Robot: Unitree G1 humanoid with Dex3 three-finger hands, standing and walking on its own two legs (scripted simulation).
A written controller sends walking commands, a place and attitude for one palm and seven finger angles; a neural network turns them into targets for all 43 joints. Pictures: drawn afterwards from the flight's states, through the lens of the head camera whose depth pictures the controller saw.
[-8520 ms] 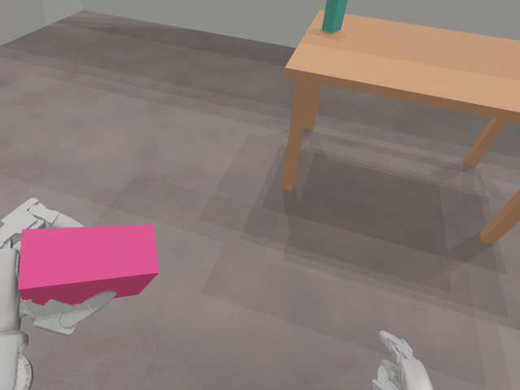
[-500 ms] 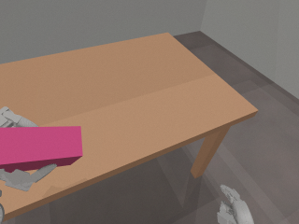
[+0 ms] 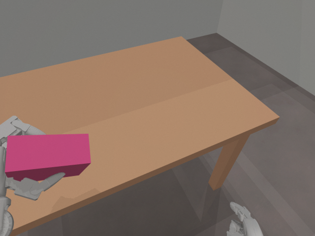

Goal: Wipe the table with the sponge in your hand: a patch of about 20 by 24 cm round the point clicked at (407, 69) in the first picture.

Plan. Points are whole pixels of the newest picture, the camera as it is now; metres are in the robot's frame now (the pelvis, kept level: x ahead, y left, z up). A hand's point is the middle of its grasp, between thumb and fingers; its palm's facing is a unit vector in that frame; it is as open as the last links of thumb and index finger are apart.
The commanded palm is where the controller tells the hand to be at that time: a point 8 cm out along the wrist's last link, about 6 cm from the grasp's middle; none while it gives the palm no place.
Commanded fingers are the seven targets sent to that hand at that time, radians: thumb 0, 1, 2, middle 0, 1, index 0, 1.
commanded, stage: shuffle to correct the standing spot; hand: left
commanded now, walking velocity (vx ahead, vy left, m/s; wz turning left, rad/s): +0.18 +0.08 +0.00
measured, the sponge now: (61, 158) +0.23 +0.21 +0.15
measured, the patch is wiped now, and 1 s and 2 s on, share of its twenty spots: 0.00 0.00 0.00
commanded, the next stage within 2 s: come to a stop and stand still in 0.16 s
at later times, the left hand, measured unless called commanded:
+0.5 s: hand (21, 129) +0.28 +0.29 +0.18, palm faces +0.37 -0.85 -0.37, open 10.1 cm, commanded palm +0.22 +0.33 +0.19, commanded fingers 0.00 0.10 1.30 -1.20 -1.60 -1.20 -1.60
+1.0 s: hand out of the picture +0.20 +0.31 +0.15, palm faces +0.31 -0.88 -0.37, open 10.1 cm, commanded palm +0.15 +0.35 +0.19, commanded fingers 0.00 0.10 1.30 -1.20 -1.60 -1.20 -1.60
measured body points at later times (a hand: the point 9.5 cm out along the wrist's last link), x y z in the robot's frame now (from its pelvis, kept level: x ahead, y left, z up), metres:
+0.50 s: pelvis +0.05 +0.06 +0.01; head +0.07 +0.07 +0.46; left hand +0.25 +0.34 +0.20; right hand +0.24 -0.15 -0.07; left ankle +0.05 +0.18 -0.73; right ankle +0.05 -0.08 -0.73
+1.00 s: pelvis -0.02 +0.07 +0.01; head -0.02 +0.10 +0.46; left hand +0.17 +0.36 +0.17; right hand +0.15 -0.16 -0.05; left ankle +0.05 +0.18 -0.73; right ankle +0.05 -0.08 -0.73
